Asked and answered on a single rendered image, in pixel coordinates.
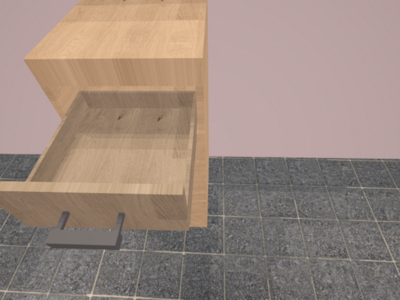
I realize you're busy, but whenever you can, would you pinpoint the drawer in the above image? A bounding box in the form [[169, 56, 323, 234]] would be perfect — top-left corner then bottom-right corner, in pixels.
[[0, 91, 198, 231]]

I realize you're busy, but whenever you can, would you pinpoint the handle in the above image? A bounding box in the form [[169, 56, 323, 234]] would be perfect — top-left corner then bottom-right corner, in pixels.
[[45, 211, 125, 250]]

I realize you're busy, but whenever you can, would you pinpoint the cabinet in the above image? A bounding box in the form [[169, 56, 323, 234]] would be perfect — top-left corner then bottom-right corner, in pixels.
[[23, 0, 209, 228]]

